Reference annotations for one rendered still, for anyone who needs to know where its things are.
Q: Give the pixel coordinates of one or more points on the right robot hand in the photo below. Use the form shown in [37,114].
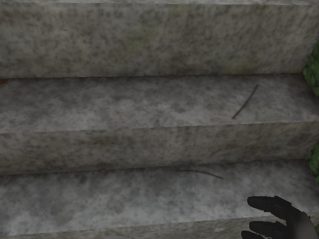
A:
[298,224]

